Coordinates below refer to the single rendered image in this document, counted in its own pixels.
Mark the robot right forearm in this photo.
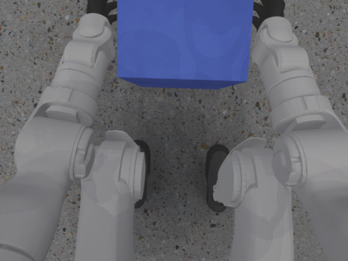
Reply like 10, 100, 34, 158
251, 16, 348, 134

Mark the left robot hand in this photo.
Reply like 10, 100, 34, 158
86, 0, 117, 25

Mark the robot right thigh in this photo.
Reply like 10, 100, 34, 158
223, 148, 294, 261

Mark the carton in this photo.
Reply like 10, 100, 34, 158
117, 0, 254, 89

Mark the right robot upper arm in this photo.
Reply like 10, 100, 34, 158
271, 127, 348, 261

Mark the robot right shin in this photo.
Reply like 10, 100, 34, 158
213, 138, 292, 207

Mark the robot left forearm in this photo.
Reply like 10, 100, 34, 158
14, 13, 115, 168

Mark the left robot upper arm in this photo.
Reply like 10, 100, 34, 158
0, 116, 95, 261

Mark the right robot hand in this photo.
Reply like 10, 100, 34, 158
252, 0, 285, 31

